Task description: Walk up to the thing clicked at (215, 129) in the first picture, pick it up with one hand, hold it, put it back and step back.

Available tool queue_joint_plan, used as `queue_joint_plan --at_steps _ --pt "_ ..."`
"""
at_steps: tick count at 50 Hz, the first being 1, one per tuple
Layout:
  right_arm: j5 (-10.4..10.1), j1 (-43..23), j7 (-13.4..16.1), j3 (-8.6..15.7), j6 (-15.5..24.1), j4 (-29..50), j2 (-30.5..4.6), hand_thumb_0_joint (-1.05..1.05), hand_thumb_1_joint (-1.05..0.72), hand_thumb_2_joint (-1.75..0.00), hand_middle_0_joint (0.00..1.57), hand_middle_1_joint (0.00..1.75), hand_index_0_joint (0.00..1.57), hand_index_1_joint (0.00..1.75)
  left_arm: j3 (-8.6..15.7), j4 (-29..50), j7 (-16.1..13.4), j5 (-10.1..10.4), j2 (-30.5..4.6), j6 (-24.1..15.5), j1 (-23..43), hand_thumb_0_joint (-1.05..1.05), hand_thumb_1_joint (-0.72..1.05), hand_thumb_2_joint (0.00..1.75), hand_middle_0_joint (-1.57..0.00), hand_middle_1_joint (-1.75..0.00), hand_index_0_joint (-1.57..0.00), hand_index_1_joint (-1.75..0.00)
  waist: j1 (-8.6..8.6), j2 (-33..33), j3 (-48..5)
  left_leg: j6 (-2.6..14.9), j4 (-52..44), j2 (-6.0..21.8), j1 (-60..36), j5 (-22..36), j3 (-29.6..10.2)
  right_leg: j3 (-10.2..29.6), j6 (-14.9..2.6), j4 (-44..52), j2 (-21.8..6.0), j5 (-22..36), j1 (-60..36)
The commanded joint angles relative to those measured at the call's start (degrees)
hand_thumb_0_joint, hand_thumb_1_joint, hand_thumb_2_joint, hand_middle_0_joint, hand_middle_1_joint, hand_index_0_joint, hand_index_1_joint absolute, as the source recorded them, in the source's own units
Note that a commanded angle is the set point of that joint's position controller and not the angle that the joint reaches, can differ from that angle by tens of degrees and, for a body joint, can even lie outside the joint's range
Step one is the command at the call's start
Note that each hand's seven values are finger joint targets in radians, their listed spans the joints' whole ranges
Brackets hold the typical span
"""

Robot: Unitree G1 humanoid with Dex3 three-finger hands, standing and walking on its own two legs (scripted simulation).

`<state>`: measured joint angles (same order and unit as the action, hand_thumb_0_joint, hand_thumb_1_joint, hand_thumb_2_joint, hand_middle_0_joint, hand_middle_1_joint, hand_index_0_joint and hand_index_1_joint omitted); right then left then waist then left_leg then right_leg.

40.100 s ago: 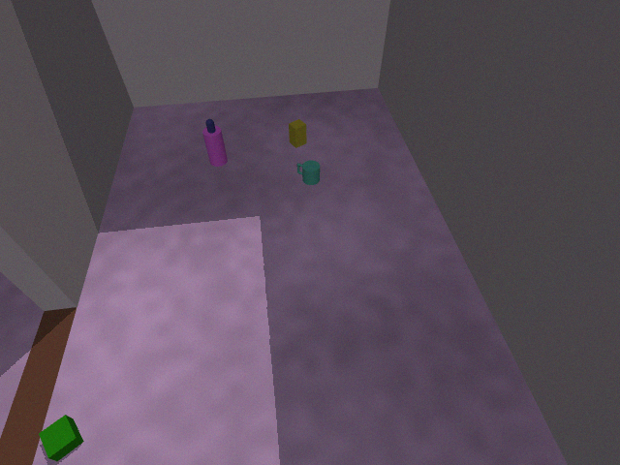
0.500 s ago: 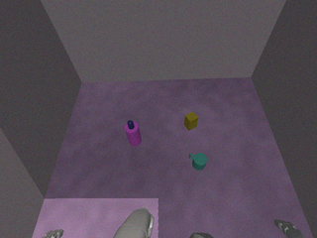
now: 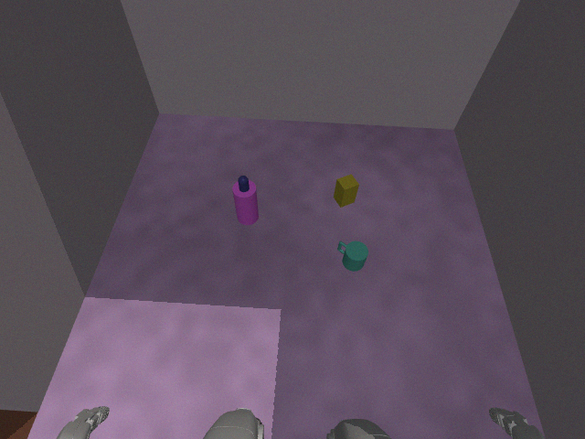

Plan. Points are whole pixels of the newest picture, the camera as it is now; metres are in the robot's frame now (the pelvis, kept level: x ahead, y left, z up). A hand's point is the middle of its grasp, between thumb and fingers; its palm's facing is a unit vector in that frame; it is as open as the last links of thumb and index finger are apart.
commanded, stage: step back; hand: left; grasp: from the side
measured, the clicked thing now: (245, 198) +0.96 +0.22 -0.64
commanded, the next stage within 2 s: stand in 1.20 s
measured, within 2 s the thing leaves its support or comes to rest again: neither
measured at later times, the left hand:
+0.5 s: hand out of the picture -0.02 +0.28 -0.14, palm faces +0.02 -0.92 -0.40, open 7.4 cm
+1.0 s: hand out of the picture +0.06 +0.27 -0.15, palm faces +0.03 -0.94 -0.35, open 7.4 cm
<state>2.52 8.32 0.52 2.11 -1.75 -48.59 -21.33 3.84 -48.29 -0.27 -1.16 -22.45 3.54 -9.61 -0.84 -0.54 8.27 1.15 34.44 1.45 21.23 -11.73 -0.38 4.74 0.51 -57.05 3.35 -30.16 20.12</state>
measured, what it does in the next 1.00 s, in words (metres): steps on the spot: right foot, then left foot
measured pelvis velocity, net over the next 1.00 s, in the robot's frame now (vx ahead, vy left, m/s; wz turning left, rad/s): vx -0.01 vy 0.01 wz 0.03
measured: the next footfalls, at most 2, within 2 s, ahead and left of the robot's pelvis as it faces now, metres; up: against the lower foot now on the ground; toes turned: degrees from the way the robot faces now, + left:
right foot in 0.06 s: +0.00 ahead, -0.13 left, +0.00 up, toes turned +0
left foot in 0.34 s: +0.04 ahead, +0.13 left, +0.00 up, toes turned +2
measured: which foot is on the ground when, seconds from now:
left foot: down 0.00-0.10, up 0.12-0.32, down 0.34-1.00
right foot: up 0.00-0.04, down 0.06-1.00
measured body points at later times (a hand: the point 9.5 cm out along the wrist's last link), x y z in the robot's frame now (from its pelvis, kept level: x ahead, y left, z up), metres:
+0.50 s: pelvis -0.06 +0.00 +0.00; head -0.05 +0.00 +0.45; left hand -0.02 +0.33 -0.12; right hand +0.00 -0.31 -0.12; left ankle -0.04 +0.12 -0.73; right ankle -0.07 -0.13 -0.70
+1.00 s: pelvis -0.01 +0.01 +0.01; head +0.01 +0.02 +0.45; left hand +0.06 +0.32 -0.13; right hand +0.08 -0.29 -0.12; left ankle +0.00 +0.13 -0.73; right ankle -0.04 -0.13 -0.73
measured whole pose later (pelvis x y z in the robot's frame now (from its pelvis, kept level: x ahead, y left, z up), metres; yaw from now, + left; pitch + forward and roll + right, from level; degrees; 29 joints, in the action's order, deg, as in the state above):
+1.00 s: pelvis -0.01 +0.01 +0.01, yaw +1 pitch -2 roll +0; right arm 1.2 7.4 -0.3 1.6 1.2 -60.2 -19.0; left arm 1.6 -59.4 0.1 -0.3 -21.8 -0.7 -7.2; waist -1.1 -1.4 4.5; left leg 0.1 32.3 0.6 14.9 -15.7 0.3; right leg -0.9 1.1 -31.1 -1.6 -19.1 10.3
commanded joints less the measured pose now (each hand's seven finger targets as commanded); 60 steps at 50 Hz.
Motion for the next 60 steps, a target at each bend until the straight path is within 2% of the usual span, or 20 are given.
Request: queue_joint_plan --at_steps 1,3,5,6,8,14,17,18,19,20,21,29,31,32,40,42,43,44,50,60 --pt "0.1 0.3 0.3 4.9 0.0 3.3 -16.3 0.00 -0.90 -0.90 0.20 0.30 0.20 0.30 2.6 0.2 -0.3 -0.2 -9.5 -3.6 -5.3 0.00 0.90 0.90 -0.20 -0.30 -0.20 -0.30 0.72 11.7 -12.4 9.38 -8.8 10.7 -9.7 -7.9 -12.3 -4.9 -1.13 28.2 -1.3 4.5 -6.9" --pt "-0.1 0.9 -0.1 4.1 -0.7 2.9 -12.9 0.00 -0.90 -0.90 0.20 0.30 0.20 0.30 3.6 -3.0 -0.8 -1.5 -11.6 -4.7 -8.7 0.00 0.90 0.90 -0.20 -0.30 -0.20 -0.30 -0.45 3.7 -11.1 4.95 0.7 6.2 1.8 -14.2 -7.8 2.2 -3.40 36.6 -3.4 8.8 -16.3" --pt "-0.4 -4.7 0.5 3.6 -0.4 4.4 -10.7 0.00 -0.90 -0.90 0.20 0.30 0.20 0.30 5.5 0.2 -1.1 -2.0 -21.2 -5.0 -2.3 0.00 0.90 0.90 -0.20 -0.30 -0.20 -0.30 -3.40 -11.5 -4.8 -1.12 16.0 -1.7 8.5 -21.0 -9.5 30.5 -14.23 44.1 -26.1 -9.6 1.8" --pt "-0.5 -5.1 0.3 4.6 -0.6 3.7 -13.8 0.00 -0.90 -0.90 0.20 0.30 0.20 0.30 5.4 1.1 -1.1 -1.7 -20.4 -5.4 1.4 0.00 0.90 0.90 -0.20 -0.30 -0.20 -0.30 -1.70 -7.2 0.1 -1.76 22.8 -0.9 5.9 -17.3 -12.4 29.2 -14.86 45.2 -25.8 -14.8 9.0" --pt "-1.8 -1.1 -0.1 4.1 0.5 0.5 -12.4 0.00 -0.90 -0.90 0.20 0.30 0.20 0.30 4.0 1.0 -1.3 -1.3 -14.9 -6.1 4.5 0.00 0.90 0.90 -0.20 -0.30 -0.20 -0.30 1.00 -1.6 -0.6 -1.52 22.7 -4.3 6.7 -10.5 -10.2 13.9 -9.98 38.9 -16.5 3.7 1.1" --pt "-0.4 -2.3 -1.4 3.7 2.4 -0.3 -11.1 0.00 -0.90 -0.90 0.20 0.30 0.20 0.30 4.3 -1.6 -0.3 -1.6 -15.6 -6.3 -2.0 0.00 0.90 0.90 -0.20 -0.30 -0.20 -0.30 -3.18 -9.6 -2.2 -2.28 5.4 -2.0 4.9 -15.9 -3.5 12.3 -10.31 37.8 -16.8 -2.0 -8.2" --pt "-0.5 1.8 -1.1 4.2 3.7 -2.8 -10.5 0.00 -0.90 -0.90 0.20 0.30 0.20 0.30 2.6 -1.3 0.1 -0.9 -13.9 -5.2 -1.6 0.00 0.90 0.90 -0.20 -0.30 -0.20 -0.30 -0.05 -6.9 -5.9 -0.50 -12.4 -4.1 -10.8 -7.6 0.7 4.9 -7.77 28.4 -13.7 15.4 -5.4" --pt "-0.3 4.1 -0.8 5.0 4.2 -3.8 -11.6 0.00 -0.90 -0.90 0.20 0.30 0.20 0.30 1.5 -1.4 0.1 -0.8 -11.0 -5.0 -2.3 0.00 0.90 0.90 -0.20 -0.30 -0.20 -0.30 1.15 -2.4 -8.3 0.87 -13.3 -0.5 -19.5 -5.0 -6.4 1.6 -5.43 21.1 -11.3 20.2 0.6" --pt "-0.4 5.2 -0.5 5.4 4.4 -3.9 -15.8 0.00 -0.90 -0.90 0.20 0.30 0.20 0.30 0.7 -1.1 0.3 0.3 -8.4 -5.1 0.2 0.00 0.90 0.90 -0.20 -0.30 -0.20 -0.30 1.89 9.5 -9.4 6.31 -17.8 11.2 -19.0 -14.7 -26.4 -4.7 -1.79 12.8 -3.5 6.1 8.0" --pt "-0.5 6.8 -0.8 6.4 4.3 -3.7 -19.6 0.00 -0.90 -0.90 0.20 0.30 0.20 0.30 2.3 -1.1 -0.3 0.2 -12.7 -4.9 2.9 0.00 0.90 0.90 -0.20 -0.30 -0.20 -0.30 3.46 8.3 -7.9 12.75 -20.7 17.2 -12.4 -23.0 -33.0 -3.0 -2.11 6.2 -4.1 -4.8 6.5" --pt "-0.3 5.9 -0.8 6.1 4.5 -3.5 -18.0 0.00 -0.90 -0.90 0.20 0.30 0.20 0.30 2.1 -1.1 -0.2 0.2 -13.2 -4.9 2.4 0.00 0.90 0.90 -0.20 -0.30 -0.20 -0.30 2.27 5.3 -6.0 13.10 -20.4 16.6 -11.1 -23.3 -30.6 -0.6 -2.23 3.9 -5.5 -3.2 7.1" --pt "-1.3 -1.0 -0.9 3.2 2.7 -2.0 -10.3 0.00 -0.90 -0.90 0.20 0.30 0.20 0.30 2.6 -6.9 -0.3 -0.6 -10.2 -6.8 -6.9 0.00 0.90 0.90 -0.20 -0.30 -0.20 -0.30 -3.31 4.8 -8.1 3.57 -4.3 5.3 3.9 -10.2 -9.9 -4.1 -2.07 34.5 -3.7 13.9 -19.5" --pt "-1.4 -0.7 -0.1 2.4 2.4 -1.5 -7.5 0.00 -0.90 -0.90 0.20 0.30 0.20 0.30 4.3 -5.6 -0.9 -1.5 -18.4 -7.4 -4.0 0.00 0.90 0.90 -0.20 -0.30 -0.20 -0.30 -3.18 -9.4 -5.8 -0.49 12.9 -4.1 11.9 -20.7 -5.3 24.2 -10.45 45.4 -23.9 -4.3 -14.0" --pt "-1.0 0.7 0.1 3.7 2.5 -2.8 -11.6 0.00 -0.90 -0.90 0.20 0.30 0.20 0.30 4.4 -3.9 -0.6 -1.3 -18.7 -7.3 0.2 0.00 0.90 0.90 -0.20 -0.30 -0.20 -0.30 -1.67 -5.7 -2.2 -1.11 17.4 -0.7 8.2 -20.9 -6.8 26.4 -15.19 45.0 -27.9 -6.0 -6.2" --pt "-0.8 4.7 -0.6 3.3 3.8 -7.4 -8.7 0.00 -0.90 -0.90 0.20 0.30 0.20 0.30 1.9 -3.7 -0.1 0.0 -13.5 -6.6 5.8 0.00 0.90 0.90 -0.20 -0.30 -0.20 -0.30 1.76 -7.1 -6.9 -0.97 -7.2 -1.4 -9.7 -2.7 1.6 1.3 -7.43 30.7 -15.0 26.6 -4.8" --pt "-0.3 2.7 0.0 3.7 4.3 -7.3 -11.7 0.00 -0.90 -0.90 0.20 0.30 0.20 0.30 0.3 -3.6 -0.2 0.8 -9.7 -6.0 4.1 0.00 0.90 0.90 -0.20 -0.30 -0.20 -0.30 0.89 2.2 -9.8 1.56 -11.0 6.1 -14.0 9.6 -9.3 -2.9 -2.83 24.0 -9.7 28.2 -2.8" --pt "-0.8 -0.5 0.0 3.6 4.4 -6.3 -13.8 0.00 -0.90 -0.90 0.20 0.30 0.20 0.30 0.4 -4.3 -0.2 1.7 -9.6 -5.6 4.0 0.00 0.90 0.90 -0.20 -0.30 -0.20 -0.30 -0.39 5.8 -10.3 5.95 -12.3 11.1 -8.9 6.6 -15.9 -4.8 -1.42 21.3 -5.3 13.9 -5.3" --pt "-1.0 -2.1 -0.1 3.7 4.4 -6.5 -14.8 0.00 -0.90 -0.90 0.20 0.30 0.20 0.30 0.5 -5.3 -0.4 1.4 -10.0 -5.4 3.8 0.00 0.90 0.90 -0.20 -0.30 -0.20 -0.30 -0.54 6.8 -9.7 8.11 -13.1 13.2 -6.6 5.5 -17.1 -4.5 -1.63 22.7 -5.1 8.5 -8.1" --pt "-1.9 -3.7 0.4 2.3 4.1 -8.6 -11.2 0.00 -0.90 -0.90 0.20 0.30 0.20 0.30 0.4 -8.2 -0.7 1.2 -11.5 -6.3 3.1 0.00 0.90 0.90 -0.20 -0.30 -0.20 -0.30 -0.29 5.4 -15.4 1.61 -6.3 5.9 -13.8 27.4 -4.6 -2.2 -2.57 28.4 -9.5 34.4 -14.9" --pt "-2.3 -7.7 -0.1 1.4 3.5 -10.4 -9.7 0.00 -0.90 -0.90 0.20 0.30 0.20 0.30 -1.3 -11.0 -0.5 0.8 -8.7 -5.8 6.6 0.00 0.90 0.90 -0.20 -0.30 -0.20 -0.30 1.15 -0.2 -11.5 0.85 -12.4 5.9 -14.8 16.6 -4.7 -0.5 -1.79 36.0 -10.7 33.0 -13.5"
